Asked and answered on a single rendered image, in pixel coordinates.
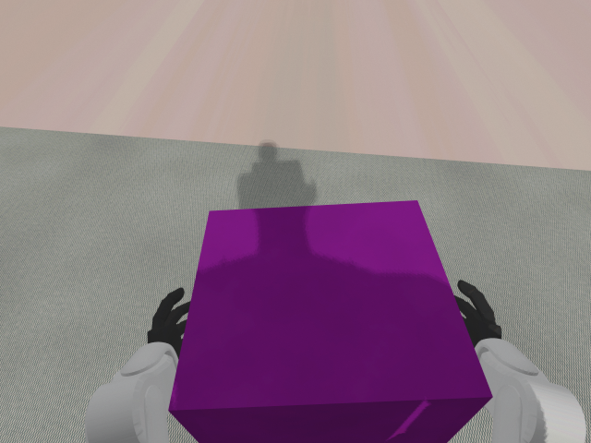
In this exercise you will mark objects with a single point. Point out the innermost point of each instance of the carton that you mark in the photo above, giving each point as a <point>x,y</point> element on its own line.
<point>324,324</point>

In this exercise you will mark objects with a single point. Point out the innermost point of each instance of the right robot hand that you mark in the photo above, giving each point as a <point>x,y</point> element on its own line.
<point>480,322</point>

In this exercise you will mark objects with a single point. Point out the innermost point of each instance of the right robot forearm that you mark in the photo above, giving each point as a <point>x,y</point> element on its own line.
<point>526,407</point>

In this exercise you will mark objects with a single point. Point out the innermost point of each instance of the left robot forearm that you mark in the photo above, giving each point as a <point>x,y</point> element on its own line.
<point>133,407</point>

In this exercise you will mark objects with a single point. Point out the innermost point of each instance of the left robot hand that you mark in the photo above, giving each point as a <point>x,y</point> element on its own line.
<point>164,327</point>

